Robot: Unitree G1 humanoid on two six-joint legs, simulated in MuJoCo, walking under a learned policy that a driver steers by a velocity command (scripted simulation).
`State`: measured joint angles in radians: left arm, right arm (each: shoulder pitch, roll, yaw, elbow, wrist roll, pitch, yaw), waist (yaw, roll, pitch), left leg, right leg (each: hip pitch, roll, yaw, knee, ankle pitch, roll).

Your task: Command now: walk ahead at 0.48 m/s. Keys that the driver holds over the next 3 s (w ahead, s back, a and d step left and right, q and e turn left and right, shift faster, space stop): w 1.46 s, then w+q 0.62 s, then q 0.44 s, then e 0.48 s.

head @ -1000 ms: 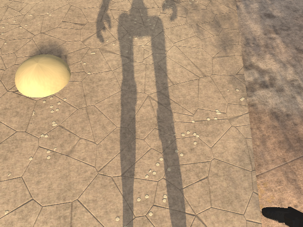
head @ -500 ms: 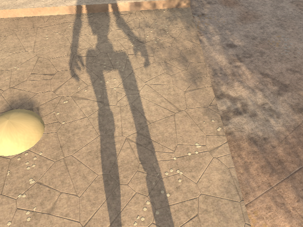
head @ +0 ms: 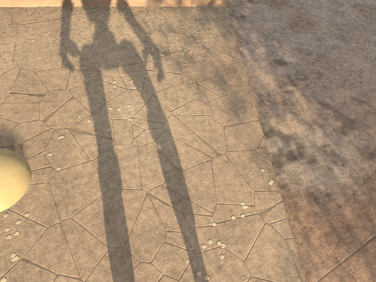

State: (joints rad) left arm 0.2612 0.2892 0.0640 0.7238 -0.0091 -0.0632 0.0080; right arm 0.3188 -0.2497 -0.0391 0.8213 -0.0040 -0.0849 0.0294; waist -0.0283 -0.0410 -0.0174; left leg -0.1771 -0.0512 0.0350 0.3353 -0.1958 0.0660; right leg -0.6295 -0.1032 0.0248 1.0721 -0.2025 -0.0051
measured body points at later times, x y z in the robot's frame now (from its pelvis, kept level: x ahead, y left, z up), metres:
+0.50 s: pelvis +0.27 -0.06 +0.00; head +0.29 -0.07 +0.44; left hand +0.37 +0.21 -0.11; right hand +0.38 -0.34 -0.13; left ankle +0.26 +0.09 -0.66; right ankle +0.31 -0.14 -0.75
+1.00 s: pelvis +0.54 +0.01 -0.01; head +0.57 +0.03 +0.44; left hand +0.61 +0.29 -0.14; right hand +0.66 -0.26 -0.11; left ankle +0.59 +0.10 -0.75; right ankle +0.46 -0.14 -0.66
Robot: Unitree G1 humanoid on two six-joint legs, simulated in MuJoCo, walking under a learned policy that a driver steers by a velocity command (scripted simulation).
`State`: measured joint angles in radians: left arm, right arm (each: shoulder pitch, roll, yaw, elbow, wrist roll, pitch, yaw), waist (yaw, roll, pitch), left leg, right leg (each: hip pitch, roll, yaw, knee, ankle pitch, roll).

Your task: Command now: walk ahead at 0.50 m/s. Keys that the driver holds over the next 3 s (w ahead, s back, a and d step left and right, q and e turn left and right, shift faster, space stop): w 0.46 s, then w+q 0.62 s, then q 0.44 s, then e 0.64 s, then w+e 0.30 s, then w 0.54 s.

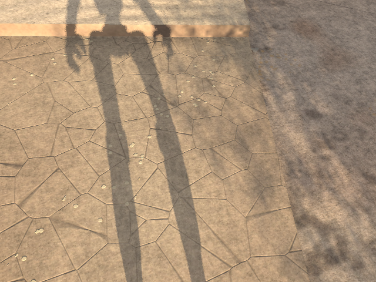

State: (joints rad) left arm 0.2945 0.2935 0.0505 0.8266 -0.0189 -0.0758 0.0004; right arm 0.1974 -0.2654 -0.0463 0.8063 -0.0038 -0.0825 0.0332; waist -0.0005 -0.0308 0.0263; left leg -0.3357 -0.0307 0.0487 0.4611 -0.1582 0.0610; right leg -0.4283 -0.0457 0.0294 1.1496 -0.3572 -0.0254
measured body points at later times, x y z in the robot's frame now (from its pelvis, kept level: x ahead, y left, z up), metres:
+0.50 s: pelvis +0.27 -0.06 -0.01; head +0.30 -0.07 +0.44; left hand +0.45 +0.20 -0.10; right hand +0.29 -0.34 -0.15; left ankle +0.12 +0.08 -0.65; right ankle +0.35 -0.15 -0.74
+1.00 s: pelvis +0.54 +0.00 -0.02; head +0.58 +0.01 +0.43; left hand +0.50 +0.28 -0.16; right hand +0.79 -0.20 -0.11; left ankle +0.63 +0.09 -0.74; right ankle +0.37 -0.16 -0.70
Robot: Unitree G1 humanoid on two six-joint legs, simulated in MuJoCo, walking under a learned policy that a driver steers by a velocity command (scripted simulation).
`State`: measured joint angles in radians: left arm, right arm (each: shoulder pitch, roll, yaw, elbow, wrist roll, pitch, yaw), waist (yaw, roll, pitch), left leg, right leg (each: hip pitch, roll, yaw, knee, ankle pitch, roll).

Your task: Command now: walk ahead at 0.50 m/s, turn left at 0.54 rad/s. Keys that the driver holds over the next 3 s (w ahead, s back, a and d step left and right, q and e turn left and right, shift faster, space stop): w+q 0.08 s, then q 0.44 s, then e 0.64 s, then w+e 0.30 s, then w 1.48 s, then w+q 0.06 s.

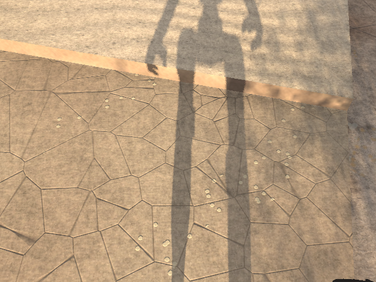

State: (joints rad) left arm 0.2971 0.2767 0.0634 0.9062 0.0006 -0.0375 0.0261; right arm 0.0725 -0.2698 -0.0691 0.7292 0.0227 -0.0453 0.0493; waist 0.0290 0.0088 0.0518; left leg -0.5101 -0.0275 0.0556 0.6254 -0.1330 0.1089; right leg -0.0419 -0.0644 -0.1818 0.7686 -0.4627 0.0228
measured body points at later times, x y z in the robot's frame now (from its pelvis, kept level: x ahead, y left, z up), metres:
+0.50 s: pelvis +0.23 -0.02 +0.01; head +0.27 -0.01 +0.46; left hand +0.35 +0.29 -0.07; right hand +0.43 -0.26 -0.10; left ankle +0.11 +0.07 -0.65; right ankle +0.36 -0.09 -0.72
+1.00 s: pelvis +0.27 -0.01 +0.02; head +0.30 -0.01 +0.46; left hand +0.34 +0.30 -0.09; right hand +0.48 -0.24 -0.09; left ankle +0.22 +0.13 -0.72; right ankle +0.30 -0.10 -0.70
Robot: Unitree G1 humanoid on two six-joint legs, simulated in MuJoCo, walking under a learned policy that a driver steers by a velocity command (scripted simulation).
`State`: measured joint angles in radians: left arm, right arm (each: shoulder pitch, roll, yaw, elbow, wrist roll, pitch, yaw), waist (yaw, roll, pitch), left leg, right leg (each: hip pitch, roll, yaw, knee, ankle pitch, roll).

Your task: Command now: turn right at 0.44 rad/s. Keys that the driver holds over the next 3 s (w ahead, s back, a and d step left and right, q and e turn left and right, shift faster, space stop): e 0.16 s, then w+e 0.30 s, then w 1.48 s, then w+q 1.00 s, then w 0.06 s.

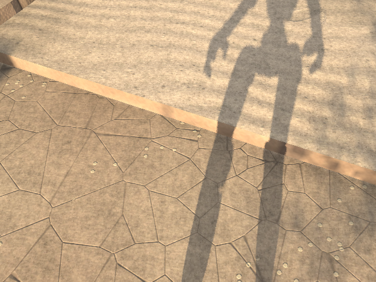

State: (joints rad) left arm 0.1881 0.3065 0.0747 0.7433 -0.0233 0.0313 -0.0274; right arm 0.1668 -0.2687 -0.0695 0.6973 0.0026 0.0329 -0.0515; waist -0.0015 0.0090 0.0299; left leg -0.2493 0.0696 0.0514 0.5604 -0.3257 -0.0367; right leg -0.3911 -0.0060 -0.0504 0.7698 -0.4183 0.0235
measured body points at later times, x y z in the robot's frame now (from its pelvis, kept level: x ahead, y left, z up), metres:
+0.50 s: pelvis +0.05 -0.01 +0.01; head +0.06 -0.02 +0.46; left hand +0.23 +0.24 -0.08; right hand +0.15 -0.33 -0.07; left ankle +0.13 +0.11 -0.72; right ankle +0.01 -0.10 -0.73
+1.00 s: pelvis +0.24 -0.11 -0.01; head +0.28 -0.13 +0.44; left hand +0.56 +0.00 -0.07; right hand +0.10 -0.36 -0.13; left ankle +0.14 +0.10 -0.72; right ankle +0.30 -0.25 -0.73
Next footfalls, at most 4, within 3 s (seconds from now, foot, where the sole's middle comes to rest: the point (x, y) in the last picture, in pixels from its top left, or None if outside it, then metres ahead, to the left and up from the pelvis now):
0.04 right None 0.05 -0.10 -0.77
0.54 left None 0.17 0.09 -0.77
0.98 right None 0.33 -0.27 -0.77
1.50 left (245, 218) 0.71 -0.17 -0.77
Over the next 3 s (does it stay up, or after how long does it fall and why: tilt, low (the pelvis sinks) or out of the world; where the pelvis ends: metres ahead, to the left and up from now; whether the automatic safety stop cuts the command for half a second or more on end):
stays up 1.30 -0.43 0.08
